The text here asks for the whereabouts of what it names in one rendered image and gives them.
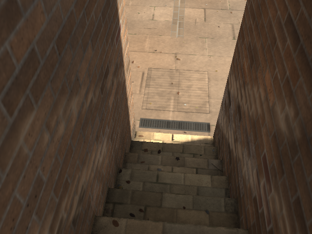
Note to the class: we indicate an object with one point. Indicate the stairs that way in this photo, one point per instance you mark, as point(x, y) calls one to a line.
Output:
point(170, 184)

